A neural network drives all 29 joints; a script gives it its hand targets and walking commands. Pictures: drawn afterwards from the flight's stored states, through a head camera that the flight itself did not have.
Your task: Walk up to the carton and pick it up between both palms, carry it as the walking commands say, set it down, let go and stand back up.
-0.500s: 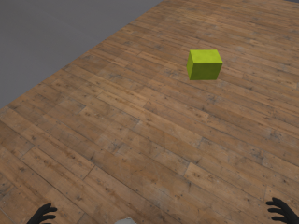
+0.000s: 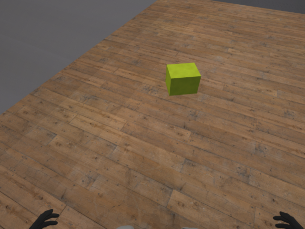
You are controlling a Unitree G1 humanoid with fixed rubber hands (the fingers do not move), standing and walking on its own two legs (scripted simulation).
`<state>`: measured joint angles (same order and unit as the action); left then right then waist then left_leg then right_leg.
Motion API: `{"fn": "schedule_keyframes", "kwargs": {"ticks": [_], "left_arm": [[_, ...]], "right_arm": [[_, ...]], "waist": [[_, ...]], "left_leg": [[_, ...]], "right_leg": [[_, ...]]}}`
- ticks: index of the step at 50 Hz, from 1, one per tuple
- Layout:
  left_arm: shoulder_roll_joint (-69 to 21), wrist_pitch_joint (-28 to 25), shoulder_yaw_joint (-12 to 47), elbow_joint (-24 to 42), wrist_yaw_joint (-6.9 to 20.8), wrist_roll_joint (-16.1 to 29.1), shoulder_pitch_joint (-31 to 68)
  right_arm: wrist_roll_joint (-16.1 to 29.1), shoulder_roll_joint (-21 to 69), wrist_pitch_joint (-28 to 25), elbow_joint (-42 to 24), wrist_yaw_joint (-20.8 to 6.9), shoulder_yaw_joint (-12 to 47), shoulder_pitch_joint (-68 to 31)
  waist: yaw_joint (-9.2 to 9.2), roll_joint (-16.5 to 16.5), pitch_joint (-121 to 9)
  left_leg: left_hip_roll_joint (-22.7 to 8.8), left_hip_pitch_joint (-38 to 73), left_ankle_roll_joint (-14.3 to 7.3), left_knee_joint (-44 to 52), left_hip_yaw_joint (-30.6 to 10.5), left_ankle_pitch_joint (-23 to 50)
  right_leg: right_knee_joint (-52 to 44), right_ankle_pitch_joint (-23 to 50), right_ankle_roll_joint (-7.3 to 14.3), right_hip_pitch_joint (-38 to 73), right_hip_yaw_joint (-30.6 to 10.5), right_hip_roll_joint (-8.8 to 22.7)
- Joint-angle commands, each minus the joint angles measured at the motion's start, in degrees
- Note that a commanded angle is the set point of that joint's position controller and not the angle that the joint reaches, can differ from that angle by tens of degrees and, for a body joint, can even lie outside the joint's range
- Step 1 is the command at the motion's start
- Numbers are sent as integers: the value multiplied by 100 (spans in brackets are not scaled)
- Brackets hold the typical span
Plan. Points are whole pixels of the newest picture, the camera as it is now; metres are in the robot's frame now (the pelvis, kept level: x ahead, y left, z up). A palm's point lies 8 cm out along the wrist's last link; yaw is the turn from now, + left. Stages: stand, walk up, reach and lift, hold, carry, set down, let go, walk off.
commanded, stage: walk up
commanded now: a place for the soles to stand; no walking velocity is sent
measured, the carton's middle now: (181, 79) +1.50 -0.24 -0.64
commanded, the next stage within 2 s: none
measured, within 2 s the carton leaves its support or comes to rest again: neither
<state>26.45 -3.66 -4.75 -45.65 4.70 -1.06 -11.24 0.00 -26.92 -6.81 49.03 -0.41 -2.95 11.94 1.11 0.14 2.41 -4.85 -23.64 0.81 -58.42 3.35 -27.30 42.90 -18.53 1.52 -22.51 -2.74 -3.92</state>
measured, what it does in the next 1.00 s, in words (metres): walks ahead: left foot, then right foot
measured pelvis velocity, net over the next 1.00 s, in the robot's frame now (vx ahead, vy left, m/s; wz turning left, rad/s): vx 0.26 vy -0.12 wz -0.08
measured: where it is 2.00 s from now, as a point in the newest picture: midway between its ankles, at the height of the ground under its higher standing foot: (185, 193)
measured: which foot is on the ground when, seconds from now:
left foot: up 0.00-0.06, down 0.08-0.40, up 0.42-0.66, down 0.68-1.00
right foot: down 0.00-0.10, up 0.12-0.38, down 0.40-0.70, up 0.72-1.00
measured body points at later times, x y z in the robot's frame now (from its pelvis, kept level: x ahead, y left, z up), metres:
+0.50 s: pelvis +0.14 -0.07 +0.00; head +0.15 -0.06 +0.45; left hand +0.29 +0.25 -0.09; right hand +0.21 -0.42 -0.07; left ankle +0.08 +0.07 -0.66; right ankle +0.20 -0.19 -0.71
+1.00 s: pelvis +0.26 -0.12 +0.01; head +0.28 -0.10 +0.46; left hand +0.42 +0.20 -0.09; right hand +0.29 -0.47 -0.07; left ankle +0.24 +0.04 -0.71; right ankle +0.31 -0.26 -0.70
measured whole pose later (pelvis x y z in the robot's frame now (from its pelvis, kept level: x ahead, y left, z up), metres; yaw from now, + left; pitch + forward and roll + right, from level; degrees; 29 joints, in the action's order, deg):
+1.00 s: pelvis +0.26 -0.12 +0.01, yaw -4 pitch +1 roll +0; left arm 27.6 -4.7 -4.7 -45.9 3.9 -1.1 -11.4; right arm 0.0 -26.9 -7.0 49.0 -1.4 -2.9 17.8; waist -2.2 3.4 1.5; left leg -6.1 -16.9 0.6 -40.1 2.9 -23.9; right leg 42.7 -22.4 1.5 -27.1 -1.8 1.4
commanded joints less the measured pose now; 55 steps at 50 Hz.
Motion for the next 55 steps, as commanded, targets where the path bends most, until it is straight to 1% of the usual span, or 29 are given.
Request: {"fn": "schedule_keyframes", "kwargs": {"ticks": [1, 3, 4, 5, 6, 8, 11, 16, 18, 19, 20, 21, 23, 26, 30, 33, 34, 35, 36, 38, 39, 42, 46, 49, 50, 51, 52, 53, 55], "left_arm": [[1454, -47, -316, 259, -98, 55, -195], [1203, 15, -225, 368, -82, 98, 268], [614, 0, -30, 541, -80, 148, 381], [288, -65, 84, 577, -130, 148, 358], [1027, -60, -81, 468, -189, -6, 522], [1233, -84, -126, 395, -111, -32, 683], [902, -72, -47, 567, -5, 10, 835], [742, -102, -52, 612, 94, 41, 915], [935, -160, -204, 221, 34, -16, -15], [1258, -216, -361, -20, -66, -59, -971], [2027, -254, -619, 13, -191, -98, -1567], [2171, -245, -575, 72, -219, 84, -1566], [1689, -200, -424, 85, -268, 225, -976], [1389, -171, -359, 164, -260, 180, -381], [1509, -156, -352, 172, -178, 46, -223], [1290, -74, -239, 302, -123, 104, 254], [834, -64, -100, 422, -121, 110, 397], [291, -107, 49, 544, -150, 169, 262], [934, -118, -72, 444, -243, 37, 503], [1259, -130, -142, 337, -168, -7, 592], [1145, -156, -129, 358, -123, -4, 588], [941, -170, -84, 386, -71, 13, 514], [832, -205, -97, 509, -27, 51, 780], [1053, -316, -263, 55, -114, -34, -454], [1581, -366, -463, -120, -206, -85, -1389], [2271, -410, -597, -4, -281, -15, -1662], [2093, -369, -478, 5, -283, 133, -1359], [1804, -323, -417, -21, -314, 215, -1164], [1663, -306, -381, 50, -357, 192, -603]], "right_arm": [[-40, -1248, -63, -276, -98, -364, 128], [-116, -1281, -187, 18, -33, -414, 812], [-218, -1701, -295, 146, 56, -587, 1437], [-207, -2249, -279, 29, 103, -724, 1318], [-25, -2144, -224, -155, 92, -684, 972], [53, -1639, -216, -120, 78, -525, 1033], [6, -1599, -179, -165, 92, -513, 1017], [-80, -1730, -40, -368, -27, -520, 473], [-43, -1665, 22, -479, -77, -457, 203], [11, -1320, 14, -508, -92, -321, 331], [64, -700, -38, -775, -109, -140, 335], [54, -1030, -71, -862, -38, -170, -172], [-57, -1337, -5, -580, 9, -230, -285], [-25, -1214, 48, -374, -97, -300, 304], [-70, -1214, 14, -296, -192, -351, 136], [-93, -1179, -110, -43, -143, -384, 689], [-166, -1366, -201, 98, -76, -486, 1214], [-239, -2092, -250, 93, -7, -682, 1454], [-95, -2109, -213, -156, 7, -689, 1084], [39, -1784, -186, -169, -3, -578, 920], [48, -1651, -181, -174, 11, -539, 929], [-18, -1672, -149, -199, -24, -528, 994], [-68, -1752, -60, -335, -94, -544, 723], [-62, -1461, 33, -504, -152, -385, 104], [-26, -956, 3, -595, -160, -233, 324], [22, -563, -42, -824, -151, -57, 283], [-43, -1277, -2, -800, -49, -237, -480], [-81, -1304, 41, -642, -39, -237, -469], [-49, -1193, 82, -471, -87, -262, 107]], "waist": [[54, 1103, 111], [-445, 742, -242], [-798, -657, -685], [-789, -1668, -476], [-787, -536, -385], [-667, 97, -270], [-630, -752, -190], [-511, -1558, -255], [94, -1077, -756], [575, -12, -1373], [832, 1852, -1746], [741, 1400, -1586], [397, 20, -464], [32, 535, 193], [98, 1204, 191], [-317, 984, -249], [-661, 113, -563], [-755, -1770, -823], [-815, -822, -356], [-610, 8, -139], [-557, -26, -112], [-567, -763, -418], [-562, -1361, -254], [288, -882, -612], [729, 586, -1227], [771, 1894, -1395], [605, 527, -1005], [454, -20, -527], [157, 348, 44]], "left_leg": [[-38, -555, -295, 1656, -351, -280], [139, 1163, -478, 3176, -323, 434], [-720, 2745, -755, 4017, -1954, -568], [-2079, 3511, -978, 4697, -3935, -708], [-2319, 3473, -1169, 4582, -3870, -192], [-1736, 3639, -880, 3931, -2673, 1947], [-1250, 3403, -1028, 3397, -1380, 4177], [-1129, 2314, -1220, 3285, -685, 3006], [-809, 1326, -1012, 2009, -115, 3423], [-560, 470, -773, 306, 114, 3554], [256, -1336, -230, -1259, 90, 1334], [566, -2459, -268, -1398, -378, -419], [-41, -2436, -436, -1329, -773, 170], [-99, -1214, -330, -73, -529, 14], [-1, -734, -257, 1225, -334, -65], [250, 950, -353, 2738, -93, 835], [-141, 2164, -579, 3571, -1027, 235], [-1691, 3334, -1142, 4476, -3653, -843], [-2134, 3209, -1428, 4635, -4033, -977], [-1834, 2989, -1439, 4189, -3188, 114], [-1624, 2973, -1319, 3933, -2659, 1086], [-1401, 3192, -1497, 3492, -1825, 2881], [-1301, 2141, -1469, 3463, -1280, 2635], [-657, 463, -959, 1646, -278, 2715], [-231, -673, -601, -413, 30, 2590], [616, -2185, -166, -1322, -243, -344], [375, -2674, -326, -1394, -750, -452], [89, -2765, -418, -1367, -743, -7], [-123, -2064, -307, -429, -672, 190]], "right_leg": [[-2365, -1215, 1536, 398, -2725, 1768], [-1172, -430, 1067, -366, -1809, 1255], [642, -235, 535, -1723, -840, 468], [1913, -906, 133, -3307, -175, -339], [2135, -815, 74, -3407, -563, 206], [2054, -434, 22, -3323, -483, 491], [1350, -580, -19, -2951, 161, 491], [-627, -238, 10, -1313, 650, 511], [-1247, 335, 79, 711, 1064, -57], [-1237, 334, 345, 2281, 587, 59], [-1928, -5, 1192, 3272, -2609, 1756], [-2364, 102, 1858, 3611, -4057, 2306], [-2250, 291, 1527, 2498, -3234, 2076], [-2335, -182, 1257, 736, -2242, 1708], [-2509, -1226, 1495, 395, -2421, 1820], [-1562, -791, 1064, -228, -1566, 1354], [-192, -545, 686, -1062, -1007, 860], [1730, -973, 168, -2636, 22, -116], [2119, -981, 82, -3287, -208, 219], [1946, -620, 32, -3138, -306, 702], [1695, -574, 25, -3008, -154, 744], [993, -915, -80, -2526, 216, 646], [-81, -633, -57, -1512, 576, 652], [-1280, 4, 66, 1207, 938, 22], [-1718, -489, 471, 2668, -674, 868], [-2532, -102, 1282, 3117, -3778, 2477], [-2369, -103, 1681, 3091, -3723, 2403], [-2291, 31, 1479, 2749, -3236, 2292], [-2145, 438, 1216, 1680, -2368, 1994]]}}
